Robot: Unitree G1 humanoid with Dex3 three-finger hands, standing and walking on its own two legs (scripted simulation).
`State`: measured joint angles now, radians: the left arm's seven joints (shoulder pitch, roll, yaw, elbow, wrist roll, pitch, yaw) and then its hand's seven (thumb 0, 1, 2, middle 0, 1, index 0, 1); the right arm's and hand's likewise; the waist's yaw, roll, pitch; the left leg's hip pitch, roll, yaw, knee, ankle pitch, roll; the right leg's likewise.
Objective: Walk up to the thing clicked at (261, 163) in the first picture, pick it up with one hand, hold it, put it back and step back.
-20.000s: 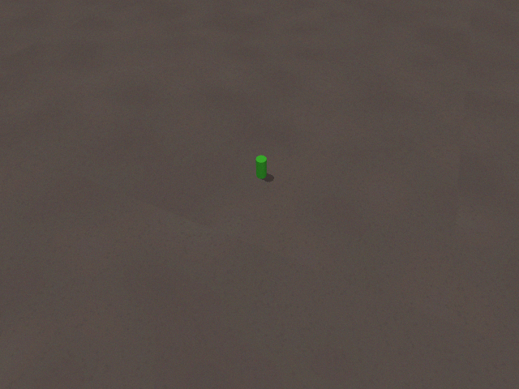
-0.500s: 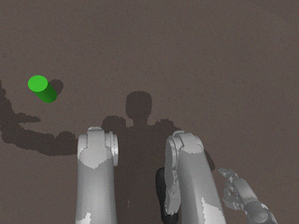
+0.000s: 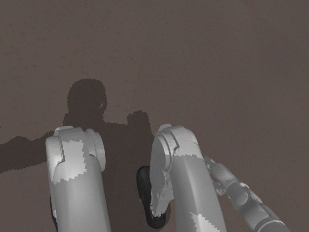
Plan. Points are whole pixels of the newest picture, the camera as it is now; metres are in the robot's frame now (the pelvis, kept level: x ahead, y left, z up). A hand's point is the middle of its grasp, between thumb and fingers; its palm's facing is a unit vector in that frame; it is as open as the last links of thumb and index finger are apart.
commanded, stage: close in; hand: left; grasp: from above
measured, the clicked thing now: out of the picture +0.44 +0.40 -0.23
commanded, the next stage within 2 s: rest palm in 0.68 s
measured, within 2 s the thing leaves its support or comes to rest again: neither
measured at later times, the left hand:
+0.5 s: hand out of the picture +0.36 +0.39 -0.18, palm faces +0.54 -0.84 -0.01, open 17.4 cm
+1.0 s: hand out of the picture +0.38 +0.37 -0.19, palm faces +0.56 -0.83 -0.01, open 16.8 cm
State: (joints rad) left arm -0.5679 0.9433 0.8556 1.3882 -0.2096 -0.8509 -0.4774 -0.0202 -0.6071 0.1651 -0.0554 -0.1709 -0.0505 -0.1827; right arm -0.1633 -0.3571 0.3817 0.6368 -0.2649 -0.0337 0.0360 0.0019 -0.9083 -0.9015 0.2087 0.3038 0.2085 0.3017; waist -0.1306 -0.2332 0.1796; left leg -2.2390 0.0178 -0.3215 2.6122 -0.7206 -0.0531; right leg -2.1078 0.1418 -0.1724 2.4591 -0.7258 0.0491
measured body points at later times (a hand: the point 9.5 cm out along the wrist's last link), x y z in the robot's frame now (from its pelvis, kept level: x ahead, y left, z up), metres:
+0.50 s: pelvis -0.02 +0.02 -0.02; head +0.18 +0.21 +0.33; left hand +0.32 +0.43 -0.17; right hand +0.17 -0.22 -0.05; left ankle +0.07 +0.13 -0.26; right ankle +0.11 -0.12 -0.25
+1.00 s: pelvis -0.02 +0.02 -0.02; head +0.19 +0.21 +0.32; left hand +0.34 +0.42 -0.19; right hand +0.18 -0.22 -0.04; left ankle +0.07 +0.13 -0.26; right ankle +0.11 -0.12 -0.25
